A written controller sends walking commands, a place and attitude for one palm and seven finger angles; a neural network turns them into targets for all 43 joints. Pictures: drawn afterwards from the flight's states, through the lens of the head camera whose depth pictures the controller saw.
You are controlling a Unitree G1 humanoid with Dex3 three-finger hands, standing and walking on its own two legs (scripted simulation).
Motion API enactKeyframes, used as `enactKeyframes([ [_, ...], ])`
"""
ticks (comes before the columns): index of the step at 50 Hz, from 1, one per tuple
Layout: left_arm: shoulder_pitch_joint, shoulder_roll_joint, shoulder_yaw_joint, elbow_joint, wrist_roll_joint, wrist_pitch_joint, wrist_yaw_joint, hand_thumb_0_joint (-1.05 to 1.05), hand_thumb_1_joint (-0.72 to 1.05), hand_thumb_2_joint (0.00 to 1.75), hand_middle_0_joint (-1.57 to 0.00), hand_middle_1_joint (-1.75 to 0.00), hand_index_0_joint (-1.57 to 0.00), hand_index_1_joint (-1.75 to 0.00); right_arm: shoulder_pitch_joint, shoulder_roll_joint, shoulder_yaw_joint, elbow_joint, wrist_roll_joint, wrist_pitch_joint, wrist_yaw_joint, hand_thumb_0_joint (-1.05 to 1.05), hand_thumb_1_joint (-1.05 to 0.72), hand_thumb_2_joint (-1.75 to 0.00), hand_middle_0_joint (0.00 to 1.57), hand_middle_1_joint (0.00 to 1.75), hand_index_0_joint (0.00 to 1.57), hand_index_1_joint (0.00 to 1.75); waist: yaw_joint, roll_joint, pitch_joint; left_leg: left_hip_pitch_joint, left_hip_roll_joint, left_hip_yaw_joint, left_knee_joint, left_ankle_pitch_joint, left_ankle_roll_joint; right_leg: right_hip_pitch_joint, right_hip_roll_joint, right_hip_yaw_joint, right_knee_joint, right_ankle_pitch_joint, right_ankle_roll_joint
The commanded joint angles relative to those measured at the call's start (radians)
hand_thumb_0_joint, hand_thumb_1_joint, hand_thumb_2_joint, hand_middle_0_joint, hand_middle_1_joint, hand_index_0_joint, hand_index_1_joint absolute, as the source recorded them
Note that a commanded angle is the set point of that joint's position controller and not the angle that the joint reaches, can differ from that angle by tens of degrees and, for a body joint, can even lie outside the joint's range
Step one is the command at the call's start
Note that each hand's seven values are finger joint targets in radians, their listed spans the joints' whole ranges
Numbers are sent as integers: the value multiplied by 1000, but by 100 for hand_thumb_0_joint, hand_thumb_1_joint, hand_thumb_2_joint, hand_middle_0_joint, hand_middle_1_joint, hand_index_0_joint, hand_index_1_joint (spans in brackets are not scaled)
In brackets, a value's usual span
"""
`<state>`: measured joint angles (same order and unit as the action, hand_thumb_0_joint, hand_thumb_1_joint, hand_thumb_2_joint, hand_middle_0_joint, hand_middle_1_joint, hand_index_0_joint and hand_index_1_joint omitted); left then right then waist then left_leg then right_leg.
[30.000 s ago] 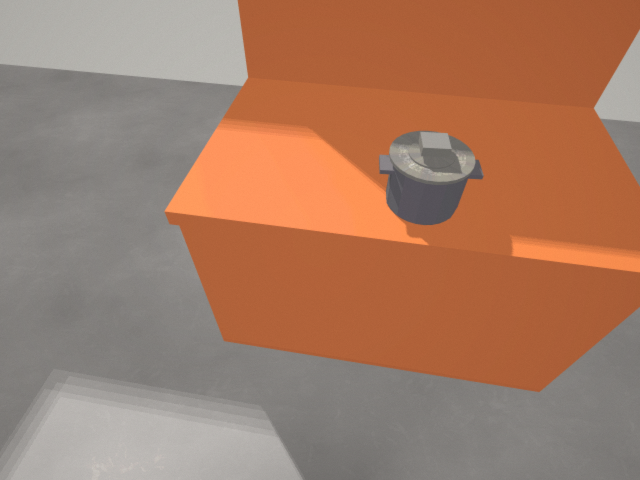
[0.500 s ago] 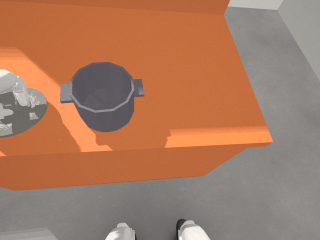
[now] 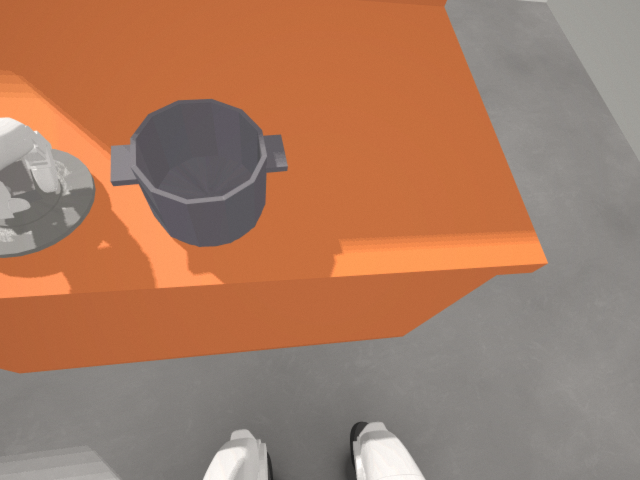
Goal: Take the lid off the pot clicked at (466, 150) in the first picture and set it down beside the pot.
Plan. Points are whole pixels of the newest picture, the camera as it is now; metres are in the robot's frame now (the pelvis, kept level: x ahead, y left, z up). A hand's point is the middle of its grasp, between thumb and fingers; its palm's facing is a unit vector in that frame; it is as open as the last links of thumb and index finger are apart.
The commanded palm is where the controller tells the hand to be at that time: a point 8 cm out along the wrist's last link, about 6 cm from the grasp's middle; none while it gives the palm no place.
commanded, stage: lower the lid onto the table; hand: left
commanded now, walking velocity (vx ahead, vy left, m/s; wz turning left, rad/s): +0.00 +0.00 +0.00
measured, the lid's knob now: (11, 185) +0.49 +0.36 -0.02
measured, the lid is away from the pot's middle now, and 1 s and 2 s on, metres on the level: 0.23 0.24 0.24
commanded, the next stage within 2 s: open the fingers wide in 0.06 s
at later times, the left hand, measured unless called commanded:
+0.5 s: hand (4, 201) +0.45 +0.35 +0.00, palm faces -0.47 -0.11 -0.88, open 6.5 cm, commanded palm +0.48 +0.33 +0.04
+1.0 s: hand out of the picture +0.45 +0.36 +0.00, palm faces -0.48 -0.11 -0.87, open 9.7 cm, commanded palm +0.48 +0.33 +0.04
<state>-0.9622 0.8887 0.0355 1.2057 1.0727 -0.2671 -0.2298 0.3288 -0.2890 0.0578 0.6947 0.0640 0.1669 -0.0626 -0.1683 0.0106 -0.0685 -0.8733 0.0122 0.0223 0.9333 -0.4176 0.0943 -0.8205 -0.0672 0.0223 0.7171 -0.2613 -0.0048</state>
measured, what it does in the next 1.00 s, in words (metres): stands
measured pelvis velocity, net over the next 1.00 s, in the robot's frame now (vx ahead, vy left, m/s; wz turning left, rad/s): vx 0.00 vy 0.01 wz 0.00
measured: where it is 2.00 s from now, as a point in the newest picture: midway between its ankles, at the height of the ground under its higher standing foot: outside the picture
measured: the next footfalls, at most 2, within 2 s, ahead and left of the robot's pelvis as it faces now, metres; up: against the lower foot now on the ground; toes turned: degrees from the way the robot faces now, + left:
none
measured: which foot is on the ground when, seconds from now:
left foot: down 0.00-1.00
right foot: down 0.00-1.00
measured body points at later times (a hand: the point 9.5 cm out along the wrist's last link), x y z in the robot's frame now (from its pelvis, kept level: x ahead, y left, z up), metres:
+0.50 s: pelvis -0.01 +0.00 -0.01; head +0.12 +0.05 +0.42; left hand +0.47 +0.35 +0.05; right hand +0.00 -0.27 -0.11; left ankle +0.01 +0.05 -0.69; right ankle +0.05 -0.22 -0.69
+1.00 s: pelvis +0.00 +0.01 -0.01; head +0.13 +0.06 +0.42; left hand +0.47 +0.36 +0.05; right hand +0.01 -0.27 -0.11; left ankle +0.01 +0.05 -0.69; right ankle +0.05 -0.22 -0.69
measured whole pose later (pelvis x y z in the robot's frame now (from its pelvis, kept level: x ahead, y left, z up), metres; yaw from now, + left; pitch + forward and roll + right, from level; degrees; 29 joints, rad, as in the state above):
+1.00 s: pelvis +0.00 +0.01 -0.01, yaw +0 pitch +21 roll -6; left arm -0.89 0.85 0.05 1.14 1.06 -0.25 -0.23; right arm 0.33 -0.27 0.04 0.67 0.07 0.20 -0.03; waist -0.15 0.02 -0.09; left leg -0.90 0.01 0.02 0.98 -0.44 0.10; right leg -0.84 -0.06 0.04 0.75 -0.28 -0.02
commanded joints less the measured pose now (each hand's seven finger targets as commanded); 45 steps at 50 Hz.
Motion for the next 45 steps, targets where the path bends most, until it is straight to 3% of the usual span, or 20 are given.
enactKeyframes([
  [1, -430, 286, 29, -180, -5, 11, 26, 0, 52, 114, -69, -92, -89, -105, 171, -224, -76, -29, -7, -6, -21, 0, -90, -90, 20, 30, 20, 30, -9, 230, -451, 520, 22, -111, -120, 522, -78, -62, 109, -115, -17, 34, -44],
  [3, -406, 335, 64, -144, -4, 13, 26, 0, 52, 114, -69, -92, -89, -105, 167, -227, -67, -41, -5, -4, -23, 0, -90, -90, 20, 30, 20, 30, -5, 177, -449, 464, 14, -100, -102, 483, -65, -43, 111, -108, -6, 37, -42],
  [7, -434, 315, 44, -155, 0, 14, 20, 0, 52, 114, -69, -92, -89, -105, 171, -221, -67, -45, -7, -4, -24, 0, -90, -90, 20, 30, 20, 30, -15, 207, -468, 449, 14, -101, -89, 458, -63, -69, 111, -109, 9, 22, -42],
  [8, -147, 354, 154, -102, -22, 15, 16, 0, 52, 114, -69, -92, -89, -105, 163, -206, -72, -87, -4, 1, -3, 0, -90, -90, 20, 30, 20, 30, 82, 180, -492, 456, -6, -98, -94, 530, -74, 10, 115, -113, 22, 54, -54],
  [9, -148, 346, 139, -116, -26, 15, 13, 0, 51, 112, -68, -92, -87, -105, 145, -212, -72, -91, -6, 13, 2, 0, -90, -90, 20, 30, 20, 30, 59, 152, -493, 441, -3, -89, -92, 538, -79, 15, 121, -107, 22, 81, -52],
  [10, -168, 382, 167, -141, -26, 7, 10, 0, 50, 110, -67, -93, -86, -104, 145, -216, -73, -88, -7, 20, 3, 0, -90, -90, 20, 30, 20, 30, 67, 172, -517, 456, -2, -92, -85, 573, -80, 20, 118, -106, 31, 97, -51],
  [13, -291, 290, 66, -170, -5, 29, 17, 0, 47, 104, -64, -93, -81, -104, 147, -209, -85, -75, -5, 29, 11, 0, -90, -90, 20, 30, 20, 30, 21, 171, -445, 412, 1, -82, -94, 449, -66, -30, 119, -100, 5, 42, -44],
  [14, -294, 336, 97, -174, 2, 29, 25, 0, 46, 103, -63, -93, -80, -104, 151, -216, -82, -74, -2, 28, 11, 0, -90, -90, 20, 30, 20, 30, 30, 161, -425, 405, 3, -91, -106, 409, -68, -33, 120, -104, 5, 14, -46],
  [16, -282, 354, 107, -149, 5, 30, 33, 0, 44, 99, -61, -93, -77, -104, 153, -218, -77, -75, 2, 28, 11, 0, -90, -90, 20, 30, 20, 30, 34, 176, -409, 421, 3, -101, -112, 401, -73, -58, 122, -107, 14, -14, -51],
  [19, -275, 328, 92, -160, 0, 34, 33, 0, 40, 95, -58, -94, -72, -103, 147, -213, -79, -85, 3, 23, 10, 0, -90, -90, 20, 30, 20, 30, 32, 158, -430, 403, -3, -89, -110, 386, -62, -30, 121, -97, 7, 7, -48],
  [22, -283, 330, 97, -189, 7, 28, 32, 0, 37, 90, -55, -94, -68, -102, 154, -209, -83, -81, 0, 21, 11, 0, -90, -90, 20, 30, 20, 30, 40, 212, -464, 458, 2, -101, -106, 475, -79, -39, 120, -101, 13, 27, -51],
  [26, -306, 303, 76, -168, -2, 36, 30, 0, 32, 85, -51, -94, -62, -101, 151, -213, -83, -78, 1, 20, 8, 0, -90, -90, 20, 30, 20, 30, 23, 159, -439, 438, 7, -104, -107, 435, -71, -49, 120, -100, 9, 12, -46],
  [29, -294, 324, 93, -179, -4, 36, 31, 0, 28, 80, -49, -94, -58, -100, 151, -211, -82, -83, 2, 15, 7, 0, -90, -90, 20, 30, 20, 30, 31, 172, -454, 435, 1, -98, -110, 426, -69, -26, 120, -97, 8, 21, -48],
  [30, -308, 334, 107, -214, -4, 29, 29, 0, 27, 79, -48, -94, -57, -99, 155, -214, -86, -78, -1, 14, 5, 0, -90, -90, 20, 30, 20, 30, 36, 213, -485, 487, 7, -108, -107, 495, -79, -43, 116, -100, 13, 34, -50],
  [34, -268, 298, 92, -199, -15, 33, 25, 0, 22, 73, -44, -94, -51, -98, 148, -207, -89, -81, -3, 20, 11, 0, -90, -90, 20, 30, 20, 30, 35, 176, -469, 478, 7, -103, -100, 520, -81, -33, 121, -100, 4, 47, -46],
  [35, -285, 317, 106, -221, -14, 27, 24, 0, 21, 71, -43, -94, -49, -98, 152, -210, -90, -75, -3, 21, 10, 0, -90, -90, 20, 30, 20, 30, 39, 202, -488, 507, 11, -114, -102, 559, -89, -39, 118, -102, 9, 53, -48],
  [36, -285, 281, 80, -218, -15, 31, 24, 0, 19, 70, -42, -94, -48, -97, 153, -204, -93, -74, -4, 22, 12, 0, -90, -90, 20, 30, 20, 30, 35, 225, -478, 525, 13, -114, -101, 579, -94, -53, 120, -104, 6, 50, -48],
  [39, -265, 285, 83, -187, -22, 32, 27, 0, 16, 65, -39, -94, -44, -97, 145, -207, -87, -73, 0, 24, 14, 0, -90, -90, 20, 30, 20, 30, 30, 170, -427, 467, 8, -103, -105, 508, -82, -44, 124, -101, -1, 39, -47],
  [41, -305, 272, 69, -221, -17, 31, 27, 0, 13, 62, -37, -94, -41, -96, 152, -205, -93, -64, -3, 26, 13, 0, -90, -90, 20, 30, 20, 30, 29, 217, -453, 511, 12, -111, -106, 551, -89, -53, 120, -101, 0, 44, -49],
  [45, -271, 275, 87, -218, -20, 25, 31, 0, 9, 56, -33, -94, -35, -95, 151, -203, -95, -66, -3, 25, 16, 0, -90, -90, 20, 30, 20, 30, 35, 201, -467, 530, 15, -118, -103, 593, -94, -54, 123, -105, 3, 59, -50],
])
